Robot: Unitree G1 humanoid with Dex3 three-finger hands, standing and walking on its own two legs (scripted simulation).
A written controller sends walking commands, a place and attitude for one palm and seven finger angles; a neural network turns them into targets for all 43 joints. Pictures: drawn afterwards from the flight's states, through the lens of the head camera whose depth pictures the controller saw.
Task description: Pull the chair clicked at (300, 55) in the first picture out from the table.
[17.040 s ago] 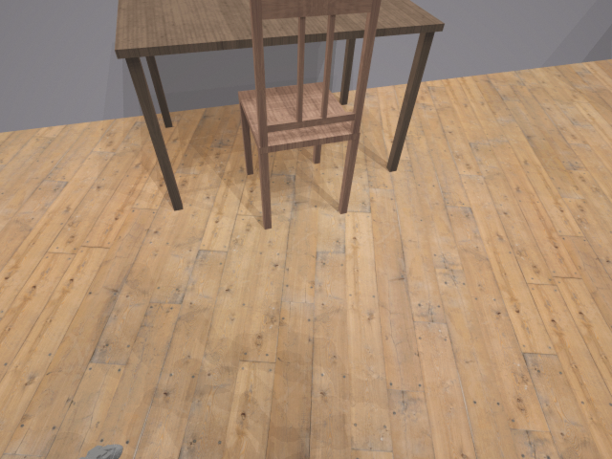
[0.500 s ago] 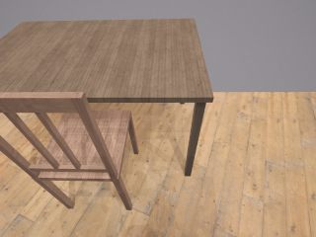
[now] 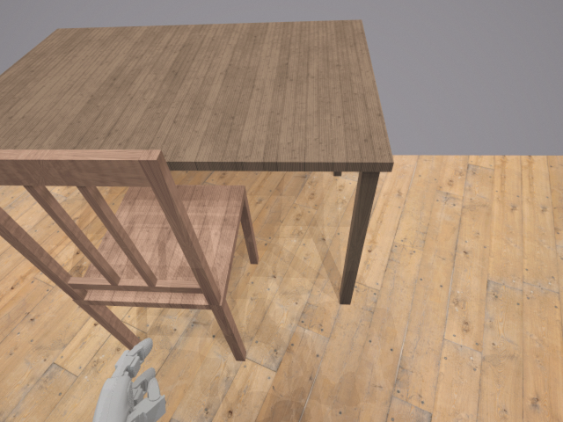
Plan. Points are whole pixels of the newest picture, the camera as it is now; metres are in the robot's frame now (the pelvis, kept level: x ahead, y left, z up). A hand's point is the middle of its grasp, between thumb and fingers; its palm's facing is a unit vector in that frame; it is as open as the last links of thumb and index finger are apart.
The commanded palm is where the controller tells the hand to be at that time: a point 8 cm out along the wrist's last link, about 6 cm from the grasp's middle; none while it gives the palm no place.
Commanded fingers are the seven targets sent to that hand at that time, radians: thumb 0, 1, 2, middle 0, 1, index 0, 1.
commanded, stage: raise the hand toward the chair's back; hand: left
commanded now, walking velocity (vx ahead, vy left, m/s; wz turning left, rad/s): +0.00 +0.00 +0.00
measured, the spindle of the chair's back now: (80, 240) +0.45 +0.45 -0.07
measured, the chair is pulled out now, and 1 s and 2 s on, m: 0.00 0.00 0.00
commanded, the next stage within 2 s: aim the fingers beside a spindle in 1.94 s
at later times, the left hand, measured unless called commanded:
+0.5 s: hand (148, 409) +0.15 +0.20 -0.03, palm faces -0.04 -1.00 -0.06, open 11.4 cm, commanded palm +0.13 +0.25 -0.05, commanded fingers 0.00 0.11 0.56 -0.12 -0.18 -0.12 -0.18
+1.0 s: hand (147, 390) +0.18 +0.22 -0.06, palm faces -0.11 -0.99 -0.03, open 15.5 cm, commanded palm +0.16 +0.28 -0.04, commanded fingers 0.00 -0.48 0.31 -0.06 -0.08 -0.06 -0.08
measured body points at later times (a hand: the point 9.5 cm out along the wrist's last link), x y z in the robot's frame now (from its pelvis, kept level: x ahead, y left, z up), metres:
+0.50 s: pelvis -0.07 +0.03 -0.11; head +0.00 +0.05 +0.34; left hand +0.14 +0.25 -0.03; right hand +0.16 -0.14 -0.17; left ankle -0.03 +0.13 -0.73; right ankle +0.02 -0.07 -0.73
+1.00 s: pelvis -0.04 +0.05 -0.09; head +0.02 +0.07 +0.35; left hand +0.18 +0.27 -0.05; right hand +0.15 -0.19 -0.14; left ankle -0.04 +0.13 -0.73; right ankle +0.02 -0.07 -0.73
